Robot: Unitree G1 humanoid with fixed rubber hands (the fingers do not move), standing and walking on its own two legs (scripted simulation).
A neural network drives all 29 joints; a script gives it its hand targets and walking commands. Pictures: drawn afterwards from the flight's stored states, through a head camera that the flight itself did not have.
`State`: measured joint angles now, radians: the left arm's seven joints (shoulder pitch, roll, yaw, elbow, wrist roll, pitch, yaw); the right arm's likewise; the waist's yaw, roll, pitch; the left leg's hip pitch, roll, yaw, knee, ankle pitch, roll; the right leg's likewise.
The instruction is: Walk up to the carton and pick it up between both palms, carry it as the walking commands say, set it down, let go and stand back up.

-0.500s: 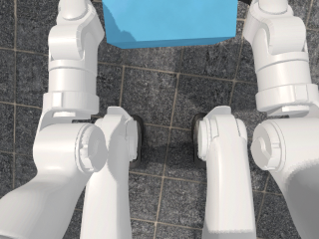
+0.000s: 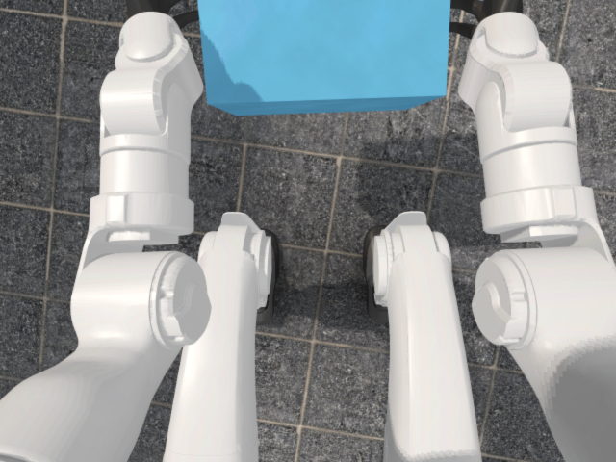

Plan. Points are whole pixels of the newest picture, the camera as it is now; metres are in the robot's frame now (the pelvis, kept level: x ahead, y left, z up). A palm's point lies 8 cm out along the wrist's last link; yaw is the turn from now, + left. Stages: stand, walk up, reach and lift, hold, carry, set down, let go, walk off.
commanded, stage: reach and lift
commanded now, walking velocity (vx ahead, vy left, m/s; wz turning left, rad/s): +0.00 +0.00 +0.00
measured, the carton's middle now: (321, 44) +0.55 +0.00 -0.17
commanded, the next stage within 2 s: none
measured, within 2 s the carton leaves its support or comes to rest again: neither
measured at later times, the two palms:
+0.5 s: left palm (110, 6) +0.52 +0.15 +0.00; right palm (531, 10) +0.51 -0.16 -0.02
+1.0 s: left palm out of the picture +0.49 +0.16 +0.07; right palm out of the picture +0.49 -0.16 +0.05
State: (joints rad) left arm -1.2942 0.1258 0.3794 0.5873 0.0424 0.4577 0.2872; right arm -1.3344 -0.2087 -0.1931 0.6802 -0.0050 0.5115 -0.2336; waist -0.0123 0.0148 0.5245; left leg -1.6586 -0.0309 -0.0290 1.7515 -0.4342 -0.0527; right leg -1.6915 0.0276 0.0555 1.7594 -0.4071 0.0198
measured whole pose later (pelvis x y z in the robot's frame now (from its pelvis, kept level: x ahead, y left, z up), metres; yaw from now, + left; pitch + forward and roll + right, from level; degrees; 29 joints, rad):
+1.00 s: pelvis +0.00 +0.00 +0.12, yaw +0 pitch +10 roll +1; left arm -1.10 0.08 0.34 0.56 0.04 0.46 0.29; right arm -1.13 -0.14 -0.18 0.63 -0.03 0.51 -0.24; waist 0.00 0.02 0.52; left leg -1.16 -0.03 -0.05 1.32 -0.34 -0.05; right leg -1.19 0.02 0.05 1.33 -0.32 0.01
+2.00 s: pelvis +0.06 +0.00 +0.24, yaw -1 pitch +8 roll +1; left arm -0.71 -0.07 0.40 0.70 0.20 0.47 0.23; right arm -0.73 0.01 -0.30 0.76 -0.20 0.51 -0.15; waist 0.02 0.02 0.04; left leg -0.69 -0.01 -0.05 0.72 -0.18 -0.03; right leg -0.71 0.02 0.05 0.72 -0.16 0.00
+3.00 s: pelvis +0.14 +0.01 +0.28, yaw -1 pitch -6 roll +0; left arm -0.34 -0.13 0.29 0.40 0.28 0.69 0.08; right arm -0.33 0.10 -0.24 0.42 -0.27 0.72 -0.03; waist -0.01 0.02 -0.02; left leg -0.10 0.00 -0.05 0.39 -0.19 -0.01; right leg -0.11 0.01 0.06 0.39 -0.17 0.01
